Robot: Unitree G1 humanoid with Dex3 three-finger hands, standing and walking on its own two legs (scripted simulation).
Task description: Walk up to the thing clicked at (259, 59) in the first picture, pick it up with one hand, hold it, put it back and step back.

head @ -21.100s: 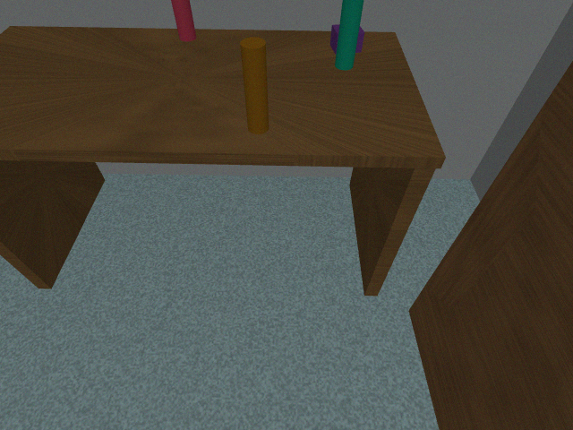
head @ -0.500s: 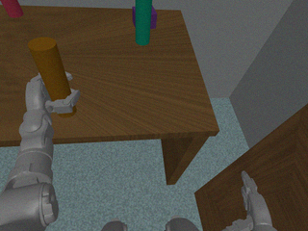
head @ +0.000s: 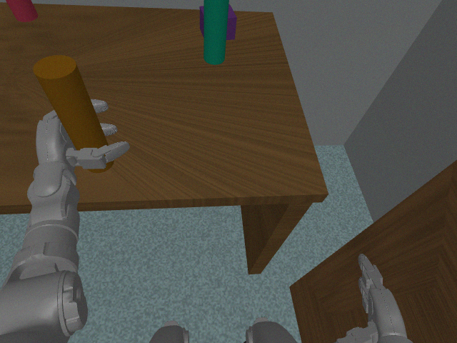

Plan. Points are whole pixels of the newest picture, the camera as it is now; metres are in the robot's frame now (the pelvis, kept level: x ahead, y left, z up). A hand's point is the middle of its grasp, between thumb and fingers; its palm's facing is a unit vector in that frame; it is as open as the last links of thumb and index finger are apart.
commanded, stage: open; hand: left
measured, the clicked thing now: (81, 123) +0.45 +0.22 +0.11
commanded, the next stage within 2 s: withdraw in 0.16 s
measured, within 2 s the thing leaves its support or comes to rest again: neither
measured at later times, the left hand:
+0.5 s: hand (78, 123) +0.46 +0.23 +0.10, palm faces +0.19 -0.98 +0.02, open 16.6 cm
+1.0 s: hand out of the picture +0.44 +0.34 +0.18, palm faces +0.35 -0.90 -0.24, open 17.5 cm
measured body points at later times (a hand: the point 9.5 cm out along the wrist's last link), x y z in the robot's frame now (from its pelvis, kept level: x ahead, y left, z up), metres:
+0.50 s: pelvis +0.00 +0.00 +0.00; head +0.07 +0.03 +0.45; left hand +0.44 +0.28 +0.10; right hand +0.15 -0.27 -0.01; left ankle +0.01 +0.11 -0.68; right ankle +0.01 -0.13 -0.68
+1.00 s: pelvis +0.01 +0.01 +0.03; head +0.05 +0.01 +0.48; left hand +0.42 +0.39 +0.20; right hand +0.15 -0.25 -0.03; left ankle +0.01 +0.11 -0.68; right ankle +0.01 -0.13 -0.68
